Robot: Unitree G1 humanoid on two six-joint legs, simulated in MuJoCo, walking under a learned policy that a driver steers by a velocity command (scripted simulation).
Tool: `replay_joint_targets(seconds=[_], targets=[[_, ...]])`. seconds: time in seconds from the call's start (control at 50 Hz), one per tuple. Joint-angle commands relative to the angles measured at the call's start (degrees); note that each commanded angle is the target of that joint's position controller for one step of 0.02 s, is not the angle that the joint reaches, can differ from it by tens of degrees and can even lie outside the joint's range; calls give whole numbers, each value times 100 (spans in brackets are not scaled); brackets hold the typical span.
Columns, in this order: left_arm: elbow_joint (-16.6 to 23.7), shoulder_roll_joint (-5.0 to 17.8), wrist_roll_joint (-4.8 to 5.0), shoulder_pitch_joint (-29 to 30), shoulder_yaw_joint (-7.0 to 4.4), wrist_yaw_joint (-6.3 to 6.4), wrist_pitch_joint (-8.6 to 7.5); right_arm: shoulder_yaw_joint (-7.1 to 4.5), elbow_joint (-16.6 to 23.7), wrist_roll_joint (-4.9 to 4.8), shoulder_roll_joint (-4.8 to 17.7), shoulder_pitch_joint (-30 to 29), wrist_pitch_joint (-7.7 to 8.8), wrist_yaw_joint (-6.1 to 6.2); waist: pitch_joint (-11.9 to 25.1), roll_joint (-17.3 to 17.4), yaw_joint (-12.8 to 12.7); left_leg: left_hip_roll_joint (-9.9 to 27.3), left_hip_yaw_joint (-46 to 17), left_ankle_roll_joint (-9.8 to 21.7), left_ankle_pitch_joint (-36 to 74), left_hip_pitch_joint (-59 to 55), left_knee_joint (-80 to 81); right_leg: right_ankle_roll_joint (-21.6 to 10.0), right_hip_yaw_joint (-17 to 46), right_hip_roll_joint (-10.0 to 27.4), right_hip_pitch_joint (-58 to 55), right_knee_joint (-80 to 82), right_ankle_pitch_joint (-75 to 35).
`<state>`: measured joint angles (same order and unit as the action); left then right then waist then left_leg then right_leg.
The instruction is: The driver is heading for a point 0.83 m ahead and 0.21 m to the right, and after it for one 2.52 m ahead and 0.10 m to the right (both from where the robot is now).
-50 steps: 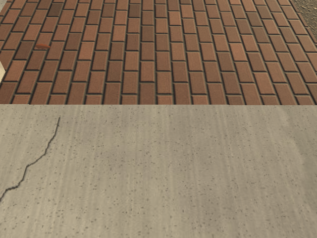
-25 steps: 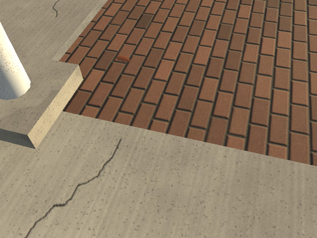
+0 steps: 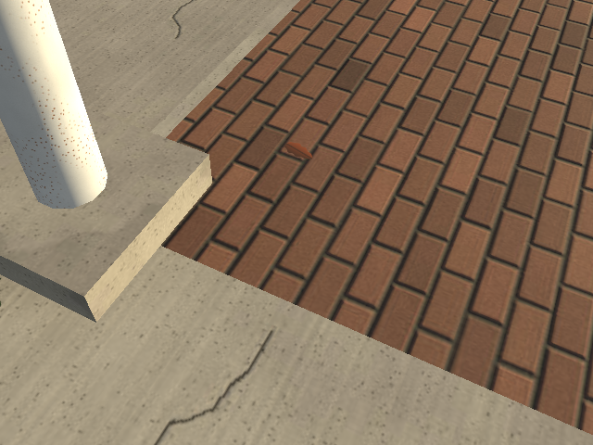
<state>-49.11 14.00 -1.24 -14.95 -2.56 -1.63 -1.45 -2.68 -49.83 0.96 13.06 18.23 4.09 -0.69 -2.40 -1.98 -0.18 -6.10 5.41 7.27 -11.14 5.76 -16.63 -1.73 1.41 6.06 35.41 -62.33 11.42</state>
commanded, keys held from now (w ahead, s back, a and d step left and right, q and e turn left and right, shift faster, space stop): w+e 0.76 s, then w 0.24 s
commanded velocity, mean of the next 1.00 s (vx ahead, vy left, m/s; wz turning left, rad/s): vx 0.50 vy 0.00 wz -0.44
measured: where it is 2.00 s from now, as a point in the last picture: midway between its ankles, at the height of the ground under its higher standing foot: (420, 265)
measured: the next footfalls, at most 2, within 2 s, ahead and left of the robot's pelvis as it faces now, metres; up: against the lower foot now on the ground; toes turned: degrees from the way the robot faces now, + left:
right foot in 0.32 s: +0.31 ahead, -0.10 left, +0.00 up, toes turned -13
left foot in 0.82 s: +0.66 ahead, -0.05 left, +0.00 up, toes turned -29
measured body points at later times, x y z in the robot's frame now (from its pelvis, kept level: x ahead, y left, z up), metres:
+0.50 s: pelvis +0.27 -0.06 -0.01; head +0.29 -0.07 +0.44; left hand +0.39 +0.20 -0.14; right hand +0.31 -0.33 -0.13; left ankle +0.29 +0.10 -0.66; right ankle +0.27 -0.09 -0.74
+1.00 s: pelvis +0.55 -0.09 +0.00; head +0.58 -0.09 +0.45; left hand +0.75 +0.11 -0.14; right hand +0.50 -0.37 -0.11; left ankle +0.62 -0.03 -0.74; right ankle +0.44 -0.17 -0.66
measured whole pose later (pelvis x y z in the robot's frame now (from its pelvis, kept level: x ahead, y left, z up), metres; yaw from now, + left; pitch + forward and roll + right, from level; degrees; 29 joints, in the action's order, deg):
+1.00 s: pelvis +0.55 -0.09 +0.00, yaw -30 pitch +0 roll +0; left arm -48.2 17.1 -2.1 -16.8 -3.2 -1.4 -2.3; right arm -1.8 -46.6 1.6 14.9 14.8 4.5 -0.3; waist -1.7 -2.4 -0.4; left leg -2.0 2.4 2.8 -10.1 14.5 -24.1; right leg -4.1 4.0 -2.8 24.0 -63.0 19.3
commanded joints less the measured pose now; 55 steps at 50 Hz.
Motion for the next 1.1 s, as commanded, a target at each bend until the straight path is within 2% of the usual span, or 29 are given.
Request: replay_joint_targets(seconds=[0.02,0.12,0.2,0.26,0.28,0.3,0.32,0.34,0.36,0.38,0.4,0.42,0.44,0.48,0.52,0.6,0.66,0.72,0.76,0.8,0.82,0.84,0.86,0.88,0.9,0.92,0.96,1.02,1.1], targets=[[172,344,28,25,-105,-35,29,-123,125,-17,638,290,146,36,-171,479,62,1575,-600,17,2212,-113,924,-24,174,-106,451,336,-677],[360,175,-15,799,-8,-91,-27,-25,-76,-13,518,506,194,123,-336,513,211,1603,-40,-131,2824,-549,956,-77,-249,-282,475,1644,-1416],[584,83,-35,1306,77,-140,-50,9,-355,15,581,875,149,242,-420,498,319,1780,277,-187,4083,-1249,587,-300,-794,-486,302,2488,-1074],[483,232,-39,781,17,-90,-32,-28,-430,38,855,770,86,348,0,773,-9,1911,501,-285,6488,-1557,-552,-658,-1151,-988,-593,2642,-211],[350,351,-47,282,-40,-65,-40,-55,-414,60,960,663,42,367,265,836,-245,1967,546,-282,6786,-1469,-1311,-815,-1145,-1130,-1138,2718,62],[152,542,-73,-390,-137,-37,-75,-77,-364,70,1043,560,6,360,627,821,-549,1980,554,-254,6348,-1122,-2344,-1008,-970,-1217,-1989,3000,170],[-62,841,-153,-1232,-280,22,-103,-80,-213,25,1078,275,16,318,1025,497,-1060,1778,656,-277,4821,-114,-3936,-1344,-263,-820,-3290,3526,210],[-51,1488,-159,-1297,-461,107,-68,46,85,-1,414,593,79,189,1472,-855,-628,783,594,-493,-629,2202,-6085,-2133,2304,930,-5062,3495,-258],[-30,1481,76,-1192,-481,83,-23,-14,315,0,706,142,143,140,1753,-578,-705,208,-611,-541,-1858,3533,-7108,-2691,4248,1346,-5488,4343,-86],[-11,1294,127,-817,-445,116,-5,8,469,5,752,-282,237,97,827,-36,-571,723,-955,-488,-1156,3976,-6703,-2400,3298,1218,-4769,4612,-124],[15,965,117,-538,-368,123,-2,5,501,-32,788,-326,292,77,403,317,-339,901,-867,-508,-782,3701,-6179,-2116,2779,1027,-3999,4781,-522],[28,760,93,-301,-310,134,-26,-3,450,-3,754,-271,250,83,48,577,-58,1052,-831,-580,-688,3364,-5715,-1841,2264,725,-3330,4874,-1132],[39,648,117,-186,-263,158,-68,16,461,103,692,-186,125,75,3,542,115,1134,-830,-698,-676,2999,-5401,-1704,1879,453,-2890,4945,-1485],[39,742,139,-218,-259,142,-190,45,472,201,555,-77,-95,34,99,338,236,1160,-697,-861,-640,2680,-4958,-1607,1472,157,-2537,4989,-2039],[11,933,138,-370,-304,133,-240,62,622,193,512,-354,-181,7,70,175,205,1168,-557,-985,-313,2741,-4441,-1535,1289,-31,-2355,5054,-2227],[-34,958,145,-825,-320,126,-207,89,995,146,523,-1380,-199,-14,-23,-99,-192,1097,-476,-1084,634,3101,-3188,-1221,1324,-217,-2652,4987,-2184],[-53,1003,112,-1143,-335,152,-180,123,1192,105,550,-1938,-170,-38,34,-184,-453,946,-510,-1042,960,3221,-2531,-1145,1516,-165,-3163,4776,-2325],[-9,1081,43,-1235,-352,196,-163,141,1372,67,633,-2285,-97,-48,25,-229,-544,784,-577,-930,876,3099,-1992,-1110,1792,0,-3527,4484,-2601],[100,1190,20,-983,-379,244,-174,106,1350,49,784,-1988,-41,-37,61,-289,-307,701,-693,-792,626,2435,-1548,-948,1977,98,-3453,4250,-2715],[167,1258,24,-675,-380,216,-226,0,974,54,1007,-834,35,37,501,-183,214,445,-518,-547,372,870,-1155,-717,1789,-77,-3188,3316,-3583],[154,1117,65,-692,-333,164,-275,-78,785,120,1193,-52,112,106,977,141,580,777,-769,-349,348,-280,-945,-584,1465,-441,-2779,2168,-3216],[325,621,172,-956,-193,136,-321,-177,794,260,1635,736,131,195,1851,903,733,2235,-2533,28,-918,-1630,-727,-415,950,-890,-1815,464,-1305],[358,483,191,-1635,-161,126,-300,-285,717,256,1958,544,41,157,2001,2086,246,3106,-5023,651,-1044,-2055,80,-302,532,-1549,-432,-597,2018],[133,812,-3,-1466,-184,172,-221,-199,761,120,1364,157,-7,104,1211,1056,137,2919,-4833,648,-1873,-1359,140,-374,707,-1047,-40,-1008,1574],[179,815,-41,-967,-180,118,-211,-107,808,62,928,-209,-4,67,541,453,146,2606,-3869,536,-1707,-592,247,-348,655,-874,-92,-837,1053],[259,721,-43,-681,-154,80,-206,-60,778,85,761,-388,9,48,283,366,87,2302,-3154,390,-1061,-172,365,-323,594,-722,-179,-550,804],[289,637,-116,-593,-122,4,-124,-22,587,61,691,-261,82,54,171,739,-22,1918,-2284,264,149,197,494,-228,517,-589,-421,-209,697],[352,549,-129,-427,-77,-41,-60,-44,344,-24,762,85,224,0,230,769,-77,1886,-1801,398,1160,135,608,-129,393,-579,-272,50,512],[671,401,-126,577,54,-108,-77,-47,146,-42,749,315,192,-9,-50,706,56,1714,-1272,408,1117,157,967,46,-28,-257,106,1156,-307]])
Keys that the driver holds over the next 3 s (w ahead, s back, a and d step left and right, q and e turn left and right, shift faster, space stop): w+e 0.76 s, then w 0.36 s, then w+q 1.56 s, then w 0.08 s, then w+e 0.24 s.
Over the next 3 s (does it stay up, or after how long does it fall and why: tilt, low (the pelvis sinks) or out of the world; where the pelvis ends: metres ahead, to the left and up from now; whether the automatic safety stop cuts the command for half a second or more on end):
stays up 1.51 -0.22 -0.01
